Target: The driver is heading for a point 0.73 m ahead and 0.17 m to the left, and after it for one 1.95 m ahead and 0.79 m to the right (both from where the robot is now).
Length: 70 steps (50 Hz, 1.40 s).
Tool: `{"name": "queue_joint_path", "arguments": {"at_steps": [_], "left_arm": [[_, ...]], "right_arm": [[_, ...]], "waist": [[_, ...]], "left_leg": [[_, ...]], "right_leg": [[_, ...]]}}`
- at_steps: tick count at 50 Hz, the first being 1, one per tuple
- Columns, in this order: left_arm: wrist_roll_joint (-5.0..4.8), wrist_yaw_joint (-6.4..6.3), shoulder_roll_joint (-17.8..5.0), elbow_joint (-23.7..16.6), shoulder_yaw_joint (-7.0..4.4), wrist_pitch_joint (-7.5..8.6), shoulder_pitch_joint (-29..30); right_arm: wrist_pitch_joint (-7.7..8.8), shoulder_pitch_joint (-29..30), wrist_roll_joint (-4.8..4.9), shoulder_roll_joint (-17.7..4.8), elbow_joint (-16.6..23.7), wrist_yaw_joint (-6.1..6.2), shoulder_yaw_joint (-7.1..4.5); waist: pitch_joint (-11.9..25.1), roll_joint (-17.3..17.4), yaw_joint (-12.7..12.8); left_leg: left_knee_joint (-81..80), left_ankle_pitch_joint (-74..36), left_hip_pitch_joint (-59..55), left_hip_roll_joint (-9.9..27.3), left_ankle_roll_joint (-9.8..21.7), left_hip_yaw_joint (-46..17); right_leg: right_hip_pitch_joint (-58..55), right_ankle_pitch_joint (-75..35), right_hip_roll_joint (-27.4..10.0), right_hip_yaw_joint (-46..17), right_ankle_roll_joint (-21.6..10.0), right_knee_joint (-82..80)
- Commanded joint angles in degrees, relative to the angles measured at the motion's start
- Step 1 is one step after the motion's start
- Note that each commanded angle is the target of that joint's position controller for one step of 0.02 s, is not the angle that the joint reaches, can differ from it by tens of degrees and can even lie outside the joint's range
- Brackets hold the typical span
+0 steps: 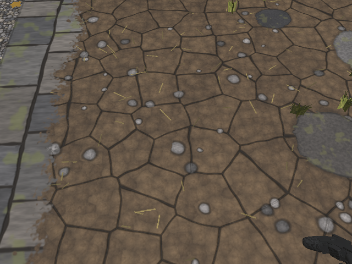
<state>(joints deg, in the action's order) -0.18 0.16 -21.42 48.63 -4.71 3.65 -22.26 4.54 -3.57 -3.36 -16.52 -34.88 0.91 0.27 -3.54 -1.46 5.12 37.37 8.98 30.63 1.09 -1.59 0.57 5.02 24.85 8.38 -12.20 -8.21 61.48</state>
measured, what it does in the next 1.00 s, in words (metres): walks ahead: right foot, then left foot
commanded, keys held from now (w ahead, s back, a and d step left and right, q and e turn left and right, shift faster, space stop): w+shift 0.10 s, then w+q+shift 0.24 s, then q+shift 0.38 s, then e+shift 0.28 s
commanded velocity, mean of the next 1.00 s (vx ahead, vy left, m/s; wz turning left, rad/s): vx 0.56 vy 0.00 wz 0.20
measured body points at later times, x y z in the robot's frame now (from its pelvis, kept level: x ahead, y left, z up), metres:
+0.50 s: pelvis +0.44 -0.04 +0.02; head +0.49 -0.05 +0.47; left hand +0.60 +0.22 -0.08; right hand +0.46 -0.32 -0.12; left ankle +0.31 +0.10 -0.60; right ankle +0.48 -0.13 -0.71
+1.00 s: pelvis +0.68 -0.01 +0.02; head +0.73 +0.01 +0.47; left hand +0.75 +0.29 -0.10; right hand +0.90 -0.21 -0.08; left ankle +0.75 +0.07 -0.71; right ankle +0.72 -0.18 -0.64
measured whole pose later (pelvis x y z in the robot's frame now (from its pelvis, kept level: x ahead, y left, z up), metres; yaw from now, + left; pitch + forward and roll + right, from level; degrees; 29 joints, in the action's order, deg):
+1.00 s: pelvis +0.68 -0.01 +0.02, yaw +14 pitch +1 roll +0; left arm -1.8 -1.8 -16.7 45.5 -2.5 -1.5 -5.9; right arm 1.4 -6.6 -2.1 -13.1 -39.1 0.2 -1.0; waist -5.6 -0.8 -0.2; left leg 28.1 7.2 22.2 -2.9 6.7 7.2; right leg 30.8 27.1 -4.3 -4.2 4.8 62.5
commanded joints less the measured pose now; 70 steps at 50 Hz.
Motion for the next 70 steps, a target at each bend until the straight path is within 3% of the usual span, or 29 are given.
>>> {"name": "queue_joint_path", "arguments": {"at_steps": [1,6,11,15,17,18,19,20,21,23,24,25,29,32,36,38,39,40,41,43,47,53,60,63,64,65,66,67,70], "left_arm": [[1.22,0.48,-3.7,-7.74,0.98,0.32,5.79],[2.99,3.53,3.46,-11.31,3.45,-1.71,12.45],[3.25,5.08,1.23,-16.97,5.2,-0.56,25.22],[2.62,4.35,0.6,-16.08,5.31,0.33,25.74],[3.3,2.36,-3.13,-10.97,3.18,0.81,9.78],[4.44,1.09,-6.07,-8.15,1.84,1.13,0.53],[6.25,-0.18,-11.41,-7.68,0.55,1.77,-4.02],[5.37,-0.4,-12.44,-9.4,0.19,1.21,-3.14],[3.85,-0.16,-8.11,-9.18,0.72,1.13,1.69],[2.61,0.2,-0.08,-8.08,2.45,1.94,6.26],[-0.33,0.53,1.15,-8.49,2.04,2.49,11.11],[0.11,0.35,1.36,-8.39,1.98,2.99,12.59],[-0.16,-1.66,1.69,-8.49,1.39,2.63,21.08],[-0.69,-3.53,-2.35,-7.97,0.2,1.77,19.72],[-3.07,-3.25,-6.19,-8.66,-1.11,0.39,20.31],[-2.64,-2.09,-3.12,-7.49,-0.25,0.11,17.34],[1.61,-1.03,3.52,-7.44,1.66,-0.08,10.71],[-0.22,-0.19,-0.52,-6.48,1.88,0.04,1.26],[-2.15,-0.01,-7.04,-5.32,0.4,-0.78,6.15],[-1.99,-1.09,-4.08,-4.89,0.69,-2.82,11.27],[-1.55,-2.18,-1.79,-4.01,0.58,-5.03,9.87],[-1.62,-2.48,-0.66,-6.72,0.0,-6.81,13.54],[-1.13,-0.54,0.1,-9.2,-0.76,-6.79,13.59],[-1.1,0.3,-0.3,-8.18,-1.78,-7.26,7.86],[-0.58,-0.23,-2.83,-7.18,-2.92,-7.23,4.47],[-0.15,-1.44,-11.0,-7.81,-4.99,-6.82,1.95],[1.99,-1.11,-13.41,-10.01,-4.89,-5.18,4.07],[2.26,-0.5,-11.91,-10.24,-4.88,-3.61,5.29],[-1.74,-1.75,-6.29,-11.75,-3.46,-3.27,12.54]], "right_arm": [[-0.51,-13.2,-0.14,-8.37,-0.86,0.05,-4.67],[2.09,-20.29,1.29,-2.68,-10.43,-1.59,-2.88],[2.73,-19.73,2.57,-6.46,-12.51,-1.87,-3.5],[2.65,-23.17,2.94,-12.85,-14.64,-2.3,-4.75],[1.86,-23.25,2.96,-15.0,-15.48,-1.65,-5.24],[1.69,-23.15,3.18,-13.15,-15.15,-1.6,-4.74],[1.51,-27.33,3.37,-2.92,-12.96,-1.8,-2.77],[0.71,-29.85,5.5,-3.2,-11.12,-0.95,-3.12],[-0.15,-24.96,4.76,-6.43,-10.77,-0.25,-4.15],[-1.18,-21.98,3.69,-3.96,-11.76,-0.59,-4.01],[-1.03,-19.01,6.41,-4.43,-10.36,0.44,-5.01],[-1.51,-21.24,7.0,-3.56,-9.49,0.36,-5.01],[-3.34,-13.07,5.45,-0.55,-4.44,-0.6,-4.41],[-2.85,-12.36,4.05,-0.27,-3.99,-3.06,-4.18],[-4.57,-17.89,4.11,-7.58,-3.05,-4.62,-6.95],[-4.23,-23.1,3.56,-10.84,-4.09,-3.26,-8.49],[-3.45,-16.88,2.61,-14.9,-2.12,-1.76,-7.92],[-2.0,-12.48,-0.14,-14.21,3.01,-2.2,-6.47],[-2.04,-9.18,1.21,-10.2,4.34,-2.88,-5.81],[-1.9,-6.77,3.04,-4.83,1.59,-2.89,-3.64],[-1.82,-4.35,0.69,-7.39,-1.16,-0.99,-4.48],[-4.45,-1.6,1.56,-6.43,-1.01,2.41,-5.19],[-5.53,-1.04,2.27,-7.2,-3.12,2.08,-6.46],[-5.87,0.97,4.45,-7.11,-3.98,1.47,-6.88],[-6.06,-1.53,4.75,-5.25,-5.4,1.01,-6.73],[-6.11,-1.04,2.65,-2.92,-3.73,0.67,-6.26],[-5.59,5.48,1.61,-2.58,-0.04,1.03,-5.98],[-5.44,8.12,2.26,-4.25,0.22,1.28,-6.38],[-4.74,5.09,2.4,-6.12,-1.92,2.65,-7.32]], "waist": [[13.01,8.78,-8.81],[2.02,5.92,-5.66],[-4.34,3.96,-3.69],[-1.54,5.1,-3.31],[8.78,6.87,4.66],[13.56,6.63,8.57],[22.04,-8.51,4.49],[29.88,-12.02,2.2],[21.64,-4.92,0.07],[9.54,-3.15,-3.17],[8.69,-5.61,-3.63],[9.78,-10.15,-6.35],[-0.09,-3.39,-8.92],[4.32,-2.29,-7.76],[9.27,-3.66,-12.21],[9.42,5.0,-15.51],[8.58,23.09,-7.67],[26.32,18.77,-4.87],[26.08,6.34,-8.13],[14.76,-1.4,-6.31],[10.31,5.32,-4.1],[10.49,6.62,-5.8],[9.55,8.79,-5.98],[9.88,8.3,-2.16],[7.79,2.93,-1.45],[5.51,-14.79,-3.01],[7.56,-15.49,-2.41],[9.26,-8.67,-1.53],[8.22,-4.61,-5.89]], "left_leg": [[-22.6,34.62,-40.02,20.65,8.78,-37.12],[-26.54,8.23,-24.46,14.46,8.78,-15.41],[-36.22,-4.26,-17.04,9.41,9.95,-3.59],[-31.82,-37.07,-22.53,11.2,10.35,-1.43],[-9.49,-47.99,-23.51,9.81,8.47,-0.32],[7.11,-36.07,-14.3,6.46,7.11,0.0],[29.88,10.86,-1.47,-0.19,6.16,0.29],[43.79,19.52,4.79,-3.5,5.99,-4.24],[44.27,14.12,8.01,-0.01,5.9,-4.82],[38.47,11.9,8.56,2.74,4.56,-3.21],[38.18,10.75,7.92,5.18,3.32,-5.01],[38.38,9.38,6.06,6.03,2.08,-5.21],[21.57,5.02,6.76,6.22,-0.25,-1.03],[3.63,-13.5,-5.19,1.23,0.94,4.76],[0.24,-8.69,-15.44,-3.5,6.54,6.96],[-10.42,-18.96,-28.97,-3.14,10.35,1.59],[-4.53,-62.39,-35.57,8.76,14.39,-12.16],[-8.46,-61.74,-44.08,23.21,27.89,-36.75],[-12.29,-48.52,-39.14,22.08,26.74,-32.12],[-14.3,-28.79,-25.27,17.17,20.18,-21.26],[-18.44,-29.34,-13.84,13.5,18.05,-8.08],[-22.75,-6.74,-18.87,15.91,17.36,-2.84],[-19.99,-8.53,-23.68,18.97,14.6,3.8],[-12.44,-7.03,-22.26,18.02,9.09,7.57],[-3.91,-0.43,-17.12,14.05,4.8,10.45],[15.31,22.52,0.81,6.17,-1.44,14.67],[27.49,30.99,11.42,-1.42,-3.67,3.08],[31.65,27.31,14.01,-1.32,-2.62,-2.48],[29.05,14.29,13.68,0.06,-1.34,-5.74]], "right_leg": [[36.76,-9.7,-7.56,5.4,0.99,20.33],[37.01,-9.39,-11.36,3.27,1.92,12.68],[32.14,-21.56,-11.96,12.46,3.74,-14.95],[16.39,-20.66,-8.07,15.77,3.07,-23.93],[-2.45,-15.52,-4.84,15.12,2.57,-27.52],[-15.84,-15.47,-10.15,10.81,2.57,-27.96],[-27.84,-8.53,-29.44,-10.66,1.38,-30.9],[-27.6,-20.93,-38.43,-30.3,-1.64,-38.88],[-20.9,-34.67,-35.0,-20.2,-1.93,-37.01],[-8.67,-52.81,-28.91,-2.5,-0.43,-36.39],[-6.38,-52.32,-23.7,3.28,0.44,-39.62],[-4.58,-56.16,-25.76,5.61,-1.23,-40.11],[7.43,-49.82,-24.39,15.92,-0.81,-47.28],[6.43,-50.21,-19.56,24.56,1.63,-43.77],[0.42,-64.47,-21.84,24.71,3.76,-28.49],[8.52,-35.58,-16.99,22.91,6.96,-5.98],[22.11,17.56,-8.57,21.46,9.76,15.72],[28.17,17.82,-5.06,8.07,11.18,26.68],[27.12,12.24,-8.06,5.32,10.98,26.02],[26.76,6.9,-12.57,5.31,10.76,15.43],[18.44,3.1,-12.7,8.39,12.88,2.61],[24.79,-4.18,-15.49,10.77,14.52,-1.24],[20.23,-3.28,-14.28,16.53,11.23,-14.76],[11.24,-10.8,-11.54,18.93,6.87,-29.32],[6.41,-18.17,-11.39,14.05,3.76,-36.98],[-1.77,-43.5,-25.55,-8.06,-2.98,-40.05],[-1.1,-47.8,-30.14,-20.41,-12.96,-40.87],[-2.4,-41.51,-28.23,-16.68,-12.22,-42.17],[-1.04,-36.92,-21.85,-8.53,-4.43,-40.6]]}}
